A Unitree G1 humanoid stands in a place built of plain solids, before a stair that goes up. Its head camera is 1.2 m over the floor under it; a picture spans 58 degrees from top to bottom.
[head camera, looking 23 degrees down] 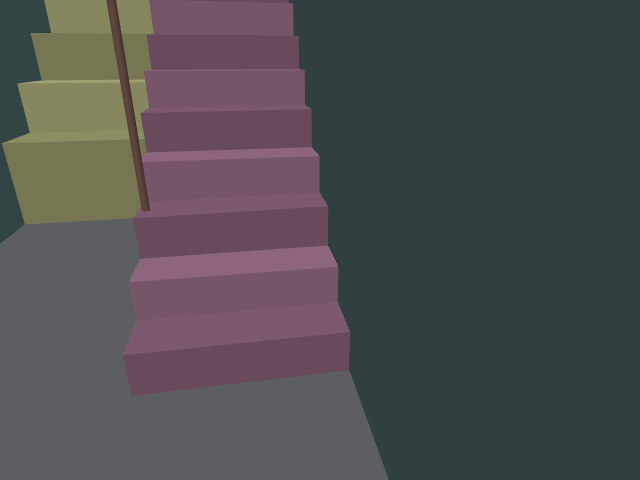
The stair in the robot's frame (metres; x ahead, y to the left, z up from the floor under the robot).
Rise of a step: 0.19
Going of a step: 0.24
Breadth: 0.86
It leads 10 degrees to the left of straight ahead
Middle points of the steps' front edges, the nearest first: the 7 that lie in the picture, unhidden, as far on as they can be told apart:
1.37 0.30 0.19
1.60 0.34 0.37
1.83 0.38 0.56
2.06 0.42 0.75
2.29 0.47 0.94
2.52 0.51 1.13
2.75 0.55 1.31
